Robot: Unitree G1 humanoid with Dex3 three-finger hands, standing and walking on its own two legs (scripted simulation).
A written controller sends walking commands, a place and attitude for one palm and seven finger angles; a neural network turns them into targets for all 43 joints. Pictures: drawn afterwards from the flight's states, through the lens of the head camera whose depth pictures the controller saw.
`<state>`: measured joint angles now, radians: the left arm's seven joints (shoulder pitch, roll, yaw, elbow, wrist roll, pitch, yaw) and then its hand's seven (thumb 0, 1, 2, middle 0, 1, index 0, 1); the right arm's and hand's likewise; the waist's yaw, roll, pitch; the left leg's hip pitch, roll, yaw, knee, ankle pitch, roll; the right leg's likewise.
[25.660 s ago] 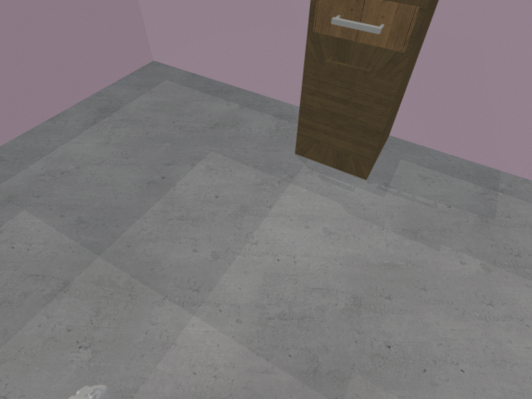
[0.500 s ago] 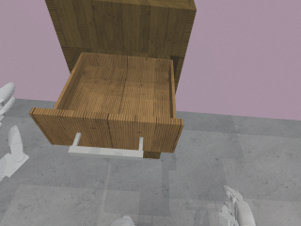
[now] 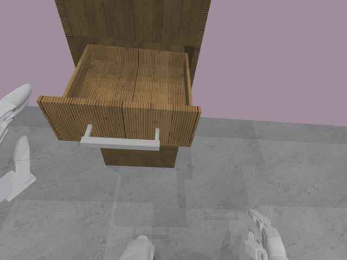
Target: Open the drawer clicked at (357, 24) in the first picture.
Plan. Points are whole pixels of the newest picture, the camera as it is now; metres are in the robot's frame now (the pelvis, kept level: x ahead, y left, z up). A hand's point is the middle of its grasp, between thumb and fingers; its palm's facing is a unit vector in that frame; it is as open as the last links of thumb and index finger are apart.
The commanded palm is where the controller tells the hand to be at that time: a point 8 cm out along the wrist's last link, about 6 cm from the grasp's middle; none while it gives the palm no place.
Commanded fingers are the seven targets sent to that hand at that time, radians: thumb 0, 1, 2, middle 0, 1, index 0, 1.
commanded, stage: step back with the hand held close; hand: left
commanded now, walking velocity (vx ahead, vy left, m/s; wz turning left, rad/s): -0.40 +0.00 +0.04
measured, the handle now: (122, 137) +0.40 +0.16 +0.02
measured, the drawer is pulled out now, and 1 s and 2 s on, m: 0.30 0.30 0.30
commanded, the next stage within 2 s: stop stepping back and stand still in 0.02 s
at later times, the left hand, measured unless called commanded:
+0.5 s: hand out of the picture +0.04 +0.25 +0.20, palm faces +0.43 -0.81 -0.41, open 7.4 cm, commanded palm -0.01 +0.28 +0.21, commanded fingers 0.00 0.90 0.90 -0.20 -0.30 -0.20 -0.30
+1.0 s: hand out of the picture -0.04 +0.24 +0.20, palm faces +0.45 -0.80 -0.41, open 7.4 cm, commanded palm -0.10 +0.29 +0.21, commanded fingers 0.00 0.90 0.90 -0.20 -0.30 -0.20 -0.30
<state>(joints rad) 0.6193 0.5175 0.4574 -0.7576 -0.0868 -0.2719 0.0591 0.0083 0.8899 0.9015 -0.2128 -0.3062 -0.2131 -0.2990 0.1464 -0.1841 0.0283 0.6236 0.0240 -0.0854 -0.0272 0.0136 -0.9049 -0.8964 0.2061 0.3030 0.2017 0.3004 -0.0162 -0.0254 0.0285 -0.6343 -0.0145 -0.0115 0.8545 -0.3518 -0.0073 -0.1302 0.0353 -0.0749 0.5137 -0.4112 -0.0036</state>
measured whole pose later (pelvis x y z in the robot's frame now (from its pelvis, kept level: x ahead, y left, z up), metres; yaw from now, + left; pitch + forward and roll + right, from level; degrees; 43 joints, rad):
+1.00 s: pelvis -0.21 +0.00 +0.00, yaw +4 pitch -1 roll +0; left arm 0.60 0.37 0.38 -0.68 -0.03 -0.20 0.16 0.01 0.89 0.90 -0.21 -0.31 -0.21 -0.30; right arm 0.25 -0.21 -0.01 0.61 0.00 -0.11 -0.06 0.02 -0.91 -0.90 0.20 0.30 0.20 0.30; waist -0.02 -0.03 0.01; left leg -0.32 0.05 0.03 0.58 -0.27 0.03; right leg -0.35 0.00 -0.10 0.68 -0.37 -0.05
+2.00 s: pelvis -0.21 +0.01 +0.02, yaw +6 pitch -2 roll +0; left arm 0.26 0.12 0.02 1.14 0.02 0.01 0.04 0.01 0.93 0.90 -0.20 -0.30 -0.20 -0.30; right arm 0.33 -0.08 0.00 1.11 -0.01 0.01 -0.03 0.01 -0.91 -0.90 0.20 0.30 0.20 0.30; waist -0.01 0.02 0.06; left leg -0.18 0.04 0.08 0.43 -0.21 -0.01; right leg -0.20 0.01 -0.08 0.42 -0.18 -0.04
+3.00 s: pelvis -0.18 +0.01 +0.02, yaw +6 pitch -2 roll +0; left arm 0.26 0.12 0.02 1.15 0.01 0.00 0.03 0.00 0.91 0.90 -0.20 -0.30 -0.20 -0.30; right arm 0.29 -0.12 0.00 1.13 -0.01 0.00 -0.04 0.00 -0.91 -0.90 0.20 0.30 0.19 0.30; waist -0.01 0.02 0.08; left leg -0.13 0.04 0.07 0.39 -0.22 -0.01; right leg -0.15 0.00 -0.09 0.39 -0.21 -0.04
